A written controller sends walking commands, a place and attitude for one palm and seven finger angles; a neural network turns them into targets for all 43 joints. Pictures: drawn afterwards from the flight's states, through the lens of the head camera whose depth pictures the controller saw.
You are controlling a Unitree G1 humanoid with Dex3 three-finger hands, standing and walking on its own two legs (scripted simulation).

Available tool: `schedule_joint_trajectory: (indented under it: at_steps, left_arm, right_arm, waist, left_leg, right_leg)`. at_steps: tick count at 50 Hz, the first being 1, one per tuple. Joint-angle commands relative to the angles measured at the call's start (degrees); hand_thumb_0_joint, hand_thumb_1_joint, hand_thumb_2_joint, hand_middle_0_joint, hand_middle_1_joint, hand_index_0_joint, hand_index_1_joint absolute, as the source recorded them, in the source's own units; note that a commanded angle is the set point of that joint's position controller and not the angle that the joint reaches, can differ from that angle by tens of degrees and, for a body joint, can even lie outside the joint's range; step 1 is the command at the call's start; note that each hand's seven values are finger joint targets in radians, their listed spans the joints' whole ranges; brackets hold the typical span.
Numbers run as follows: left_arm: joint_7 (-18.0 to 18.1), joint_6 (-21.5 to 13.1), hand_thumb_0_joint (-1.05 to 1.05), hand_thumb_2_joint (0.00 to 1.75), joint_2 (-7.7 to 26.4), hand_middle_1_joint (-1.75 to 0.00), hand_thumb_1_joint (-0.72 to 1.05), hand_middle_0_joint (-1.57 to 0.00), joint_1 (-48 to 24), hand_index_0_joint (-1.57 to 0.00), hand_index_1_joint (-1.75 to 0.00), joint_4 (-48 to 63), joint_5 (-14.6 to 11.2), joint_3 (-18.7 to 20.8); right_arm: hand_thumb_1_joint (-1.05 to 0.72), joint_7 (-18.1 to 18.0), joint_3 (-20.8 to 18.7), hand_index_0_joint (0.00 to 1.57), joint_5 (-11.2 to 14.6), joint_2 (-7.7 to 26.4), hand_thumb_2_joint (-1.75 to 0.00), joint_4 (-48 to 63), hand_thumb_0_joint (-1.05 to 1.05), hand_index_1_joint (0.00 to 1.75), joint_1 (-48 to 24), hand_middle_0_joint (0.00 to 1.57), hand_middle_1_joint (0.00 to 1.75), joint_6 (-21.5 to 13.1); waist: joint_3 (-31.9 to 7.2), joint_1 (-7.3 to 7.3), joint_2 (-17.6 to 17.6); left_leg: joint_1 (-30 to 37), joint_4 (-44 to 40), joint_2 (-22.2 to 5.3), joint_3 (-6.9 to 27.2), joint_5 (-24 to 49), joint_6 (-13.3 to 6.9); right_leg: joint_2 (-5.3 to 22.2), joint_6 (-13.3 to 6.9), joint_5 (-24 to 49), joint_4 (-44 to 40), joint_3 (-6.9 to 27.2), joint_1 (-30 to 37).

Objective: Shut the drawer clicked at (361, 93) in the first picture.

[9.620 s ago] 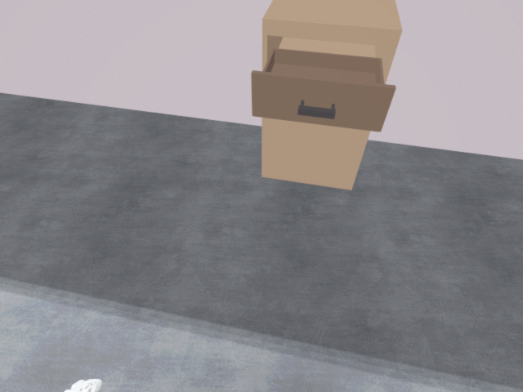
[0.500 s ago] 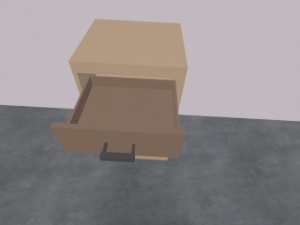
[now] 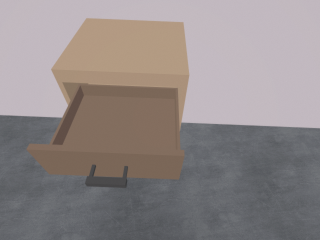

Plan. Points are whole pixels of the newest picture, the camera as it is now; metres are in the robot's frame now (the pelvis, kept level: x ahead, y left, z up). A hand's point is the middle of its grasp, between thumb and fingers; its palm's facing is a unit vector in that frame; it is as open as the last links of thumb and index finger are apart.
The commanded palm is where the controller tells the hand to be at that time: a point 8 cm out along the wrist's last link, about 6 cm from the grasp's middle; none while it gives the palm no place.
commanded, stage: come to a stop and stand still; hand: left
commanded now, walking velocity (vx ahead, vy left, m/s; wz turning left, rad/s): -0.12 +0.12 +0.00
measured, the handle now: (108, 175) +0.31 +0.17 -0.08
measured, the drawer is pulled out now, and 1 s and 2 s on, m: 0.30 0.30 0.30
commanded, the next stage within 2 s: look again from close up in 0.82 s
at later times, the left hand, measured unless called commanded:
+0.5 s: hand out of the picture +0.00 +0.22 -0.16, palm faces +0.00 -0.97 -0.25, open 7.4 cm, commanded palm none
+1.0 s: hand out of the picture -0.04 +0.19 -0.16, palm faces -0.02 -0.98 -0.21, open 7.4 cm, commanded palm none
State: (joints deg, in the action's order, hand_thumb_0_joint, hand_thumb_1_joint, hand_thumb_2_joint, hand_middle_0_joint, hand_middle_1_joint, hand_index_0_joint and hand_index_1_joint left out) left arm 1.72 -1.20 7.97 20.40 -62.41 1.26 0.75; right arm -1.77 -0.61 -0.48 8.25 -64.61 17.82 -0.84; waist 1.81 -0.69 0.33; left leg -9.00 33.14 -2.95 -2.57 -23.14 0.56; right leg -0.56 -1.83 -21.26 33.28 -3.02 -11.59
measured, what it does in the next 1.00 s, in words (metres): stands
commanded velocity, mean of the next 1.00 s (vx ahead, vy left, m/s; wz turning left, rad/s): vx -0.02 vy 0.01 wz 0.00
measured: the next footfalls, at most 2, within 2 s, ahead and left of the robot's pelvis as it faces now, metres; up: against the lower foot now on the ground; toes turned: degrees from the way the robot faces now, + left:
none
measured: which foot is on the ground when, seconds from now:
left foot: down 0.00-1.00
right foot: down 0.00-1.00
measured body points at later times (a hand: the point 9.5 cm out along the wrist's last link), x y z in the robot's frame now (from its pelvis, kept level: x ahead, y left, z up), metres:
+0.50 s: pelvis -0.04 +0.03 +0.00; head -0.05 +0.02 +0.45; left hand +0.00 +0.27 -0.14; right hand +0.02 -0.21 -0.15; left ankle -0.05 +0.13 -0.73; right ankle -0.04 -0.10 -0.73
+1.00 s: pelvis -0.04 +0.02 +0.01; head -0.02 +0.00 +0.46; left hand -0.04 +0.24 -0.14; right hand -0.05 -0.20 -0.16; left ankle -0.05 +0.13 -0.73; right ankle -0.04 -0.10 -0.73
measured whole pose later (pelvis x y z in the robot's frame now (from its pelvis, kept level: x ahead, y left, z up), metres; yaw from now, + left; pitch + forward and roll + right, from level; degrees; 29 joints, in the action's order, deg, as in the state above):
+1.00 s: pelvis -0.04 +0.02 +0.01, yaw -1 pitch +0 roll +1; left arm 1.8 0.2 8.6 17.2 -61.9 0.9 -1.3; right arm -0.8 1.2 -0.1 9.3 -62.5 17.9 -1.1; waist 2.5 -0.1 -0.5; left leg -10.2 26.8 -0.4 -4.9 -16.1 -0.3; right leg 1.7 -0.1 -16.0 30.1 -1.2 -13.7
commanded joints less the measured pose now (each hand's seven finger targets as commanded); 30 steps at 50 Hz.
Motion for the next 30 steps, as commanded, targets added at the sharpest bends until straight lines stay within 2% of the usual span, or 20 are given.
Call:
schedule_joint_trajectory:
  at_steps: [1, 2, 4, 5, 7, 9, 11, 12, 14, 15, 16, 17, 18, 19, 20, 21, 22, 24, 27, 30]
  left_arm:
    - [0.9, -1.4, 0.0, 0.9, 6.1, -0.3, 0.9, -0.2, 3.3, -0.2, -0.3, 1.3, -0.9, 0.4]
    - [1.1, -1.6, 0.0, 0.9, 6.7, -0.3, 0.9, -0.2, 3.7, -0.2, -0.3, 1.2, -1.0, 0.6]
    - [1.3, -1.5, 0.0, 0.9, 7.8, -0.3, 0.9, -0.2, 3.3, -0.2, -0.3, 1.5, -1.1, 0.7]
    - [1.5, -1.3, 0.0, 0.9, 7.9, -0.3, 0.9, -0.2, 2.7, -0.2, -0.3, 2.0, -1.0, 0.9]
    - [1.6, -0.8, 0.0, 0.9, 7.8, -0.3, 0.9, -0.2, 1.7, -0.2, -0.3, 2.6, -0.9, 0.7]
    - [1.5, -0.5, 0.0, 0.9, 7.5, -0.3, 0.9, -0.2, 0.3, -0.2, -0.3, 3.5, -0.7, 0.7]
    - [1.5, -0.5, 0.0, 0.9, 7.4, -0.3, 0.9, -0.2, 0.4, -0.2, -0.3, 4.1, -0.6, 0.7]
    - [1.5, -0.5, 0.0, 0.9, 7.5, -0.3, 0.9, -0.2, 0.5, -0.2, -0.3, 4.3, -0.6, 0.7]
    - [1.4, -0.5, 0.0, 0.9, 7.9, -0.3, 0.9, -0.2, -0.5, -0.2, -0.3, 4.5, -0.8, 0.7]
    - [3.1, -1.0, 0.0, 0.9, 10.2, -0.3, 0.9, -0.2, 3.6, -0.2, -0.3, 1.9, -0.2, 1.4]
    - [2.7, -1.5, 0.0, 0.9, 12.0, -0.3, 0.9, -0.2, 1.6, -0.2, -0.3, 4.8, 0.0, 1.4]
    - [2.2, -1.7, 0.0, 0.9, 10.9, -0.3, 0.9, -0.2, -0.9, -0.2, -0.3, 5.7, 0.1, 0.7]
    - [1.9, -1.4, 0.0, 0.9, 10.7, -0.3, 0.9, -0.2, -3.6, -0.2, -0.3, 7.1, 0.0, 0.7]
    - [1.5, -0.8, 0.0, 0.9, 10.7, -0.3, 0.9, -0.2, -5.3, -0.2, -0.3, 7.9, -0.4, 0.7]
    - [1.3, -0.2, 0.0, 0.9, 9.7, -0.3, 0.9, -0.2, -5.1, -0.2, -0.3, 8.8, -0.5, 0.6]
    - [1.2, 0.6, 0.0, 0.9, 9.3, -0.3, 0.9, -0.2, -4.9, -0.2, -0.3, 8.9, -0.2, 0.4]
    - [1.0, 1.0, 0.0, 0.9, 8.8, -0.3, 0.9, -0.2, -4.1, -0.2, -0.3, 8.6, -0.1, 0.1]
    - [0.5, 1.3, 0.0, 0.9, 8.8, -0.3, 0.9, -0.2, -3.7, -0.2, -0.3, 8.4, 0.0, -0.1]
    - [0.2, 1.5, 0.0, 0.9, 9.0, -0.3, 0.9, -0.2, -3.0, -0.2, -0.3, 8.4, 0.1, -0.2]
    - [0.1, 1.4, 0.0, 0.9, 9.2, -0.3, 0.9, -0.2, -2.4, -0.2, -0.3, 8.5, 0.0, -0.1]
  right_arm:
    - [-0.9, -0.7, 0.0, 0.2, 0.0, 3.3, -0.9, 0.4, 0.0, 0.3, 3.1, 0.2, 0.3, -1.1]
    - [-0.9, -0.9, -0.2, 0.2, 0.2, 4.0, -0.9, 0.5, 0.0, 0.3, 2.9, 0.2, 0.3, -0.9]
    - [-0.9, -0.9, -0.5, 0.2, 0.6, 4.7, -0.9, 1.3, 0.0, 0.3, 1.8, 0.2, 0.3, -0.6]
    - [-0.9, -0.9, -0.7, 0.2, 0.6, 5.2, -0.9, 1.8, 0.0, 0.3, 1.2, 0.2, 0.3, -0.3]
    - [-0.9, -0.7, -0.8, 0.2, 0.6, 5.2, -0.9, 2.3, 0.0, 0.3, 0.5, 0.2, 0.3, -0.1]
    - [-0.9, -0.6, -1.0, 0.2, 0.5, 5.3, -0.9, 2.7, 0.0, 0.3, 0.0, 0.2, 0.3, -0.1]
    - [-0.9, -0.5, -1.0, 0.2, 0.3, 6.2, -0.9, 3.3, 0.0, 0.3, -0.3, 0.2, 0.3, -0.2]
    - [-0.9, -0.5, -1.0, 0.2, 0.3, 6.6, -0.9, 3.5, 0.0, 0.3, -0.3, 0.2, 0.3, -0.4]
    - [-0.9, -0.5, -1.1, 0.2, 0.3, 7.0, -0.9, 3.6, 0.0, 0.3, -1.0, 0.2, 0.3, -0.4]
    - [-0.9, 0.2, -2.1, 0.2, 0.8, 9.7, -0.9, 8.4, 0.0, 0.3, -7.4, 0.2, 0.3, -0.2]
    - [-0.9, 0.6, -1.3, 0.2, 0.5, 5.1, -0.9, 10.3, 0.0, 0.3, -4.8, 0.2, 0.3, 0.3]
    - [-0.9, 0.7, -1.2, 0.2, 0.5, 4.7, -0.9, 10.3, 0.0, 0.3, -3.3, 0.2, 0.3, 0.5]
    - [-0.9, 0.8, -1.2, 0.2, 0.4, 4.8, -0.9, 10.2, 0.0, 0.3, -0.5, 0.2, 0.3, 0.5]
    - [-0.9, 1.1, -1.4, 0.2, -0.1, 5.8, -0.9, 9.4, 0.0, 0.3, 1.2, 0.2, 0.3, 0.1]
    - [-0.9, 1.1, -1.3, 0.2, -0.5, 7.5, -0.9, 10.2, 0.0, 0.3, 0.2, 0.2, 0.3, -0.2]
    - [-0.9, 1.2, -1.1, 0.2, -0.6, 8.0, -0.9, 11.1, 0.0, 0.3, -1.8, 0.2, 0.3, -0.2]
    - [-0.9, 1.1, -0.9, 0.2, -0.6, 8.4, -0.9, 11.6, 0.0, 0.3, -2.9, 0.2, 0.3, -0.2]
    - [-0.9, 1.1, -0.8, 0.2, -0.6, 8.7, -0.9, 12.4, 0.0, 0.3, -3.2, 0.2, 0.3, -0.1]
    - [-0.9, 1.3, -0.9, 0.2, -0.6, 9.5, -0.9, 12.6, 0.0, 0.3, -2.3, 0.2, 0.3, -0.1]
    - [-0.9, 1.3, -0.7, 0.2, -0.6, 10.1, -0.9, 11.9, 0.0, 0.3, -1.5, 0.2, 0.3, -0.2]
  waist:
    - [-0.8, -0.1, -1.6]
    - [-2.5, 0.3, -1.6]
    - [-3.5, 0.42, -0.2]
    - [-3.2, 0.54, 0.4]
    - [-2.5, 0.51, -0.6]
    - [-1.5, 0.45, -0.4]
    - [-3.0, 0.66, -0.3]
    - [-4.6, 0.73, -0.3]
    - [-5.7, 0.66, -1.1]
    - [1.8, 2.87, 1.7]
    - [-1.4, 0.59, 6.0]
    - [-3.3, -0.34, 6.8]
    - [-4.5, -1.93, 3.8]
    - [-6.1, -1.83, -2.7]
    - [-3.3, -0.71, -4.9]
    - [0.1, 0.21, -8.2]
    - [2.7, 0.93, -8.6]
    - [5.7, 1.5, -5.3]
    - [6.3, 1.43, -1.3]
    - [4.8, 1.48, -2.3]
  left_leg:
    - [1.1, -6.2, -1.5, 0.6, 29.2, -1.2]
    - [2.4, -5.0, -1.9, 0.2, 34.4, -0.9]
    - [2.4, -5.8, -1.9, 0.2, 33.7, -0.7]
    - [2.3, -6.0, -2.2, 0.4, 32.7, -0.6]
    - [3.0, -7.7, -2.8, 1.0, 31.2, -0.7]
    - [3.8, -9.1, -3.5, 1.8, 33.4, -1.1]
    - [5.4, -8.7, -3.9, 2.2, 37.2, -1.4]
    - [6.5, -8.2, -4.0, 2.1, 39.4, -1.5]
    - [7.4, -9.0, -4.1, 2.3, 39.0, -1.6]
    - [-3.4, 4.0, -4.0, -1.5, 25.4, 0.0]
    - [-7.7, 2.5, -0.6, 1.4, 2.0, -0.6]
    - [-6.3, 1.3, -0.4, 0.6, -0.5, -0.5]
    - [-2.9, -3.2, -0.1, 0.7, 4.1, -0.6]
    - [0.4, -6.4, -1.0, 1.0, 10.3, -0.9]
    - [-3.1, -7.4, -3.7, 4.3, 12.5, -2.2]
    - [-6.7, -10.2, -5.0, 6.6, 10.9, -3.1]
    - [-9.5, -12.4, -5.4, 7.8, 6.8, -3.7]
    - [-12.7, -15.3, -5.1, 8.6, -0.1, -4.1]
    - [-13.6, -16.8, -4.0, 8.5, -6.8, -3.8]
    - [-12.1, -17.9, -4.1, 8.7, -7.4, -3.9]
  right_leg:
    - [8.5, -1.8, 54.9, -3.6, 6.0, 5.4]
    - [8.6, -1.2, 57.8, -3.7, 5.4, 6.9]
    - [9.1, -1.1, 59.6, -4.0, 5.6, 8.3]
    - [9.4, -1.1, 57.3, -4.2, 5.6, 7.8]
    - [9.3, -1.1, 49.1, -5.6, 6.1, 6.1]
    - [8.4, -0.9, 42.9, -6.5, 5.7, 4.3]
    - [8.2, -0.7, 41.0, -6.7, 5.2, 4.1]
    - [8.2, -0.6, 42.2, -6.4, 4.8, 5.0]
    - [8.0, -0.5, 39.4, -6.8, 4.6, 5.3]
    - [11.3, 2.6, 51.7, -9.7, 7.8, 2.4]
    - [14.2, -0.9, 50.3, -9.1, 11.7, 5.2]
    - [13.9, -3.3, 41.5, -9.5, 10.4, 3.8]
    - [12.3, -3.8, 29.3, -8.7, 8.7, 1.2]
    - [9.6, -2.9, 20.8, -5.7, 7.2, -1.2]
    - [6.8, -1.2, 11.6, -5.7, 5.5, -2.9]
    - [4.9, -0.4, 4.7, -5.3, 4.1, -3.5]
    - [3.7, 0.1, 1.7, -5.2, 3.1, -3.5]
    - [3.4, 0.2, 1.5, -5.5, 3.3, -3.5]
    - [3.8, 0.2, -0.6, -6.5, 4.3, -4.3]
    - [3.9, 0.2, -0.8, -6.2, 4.3, -4.6]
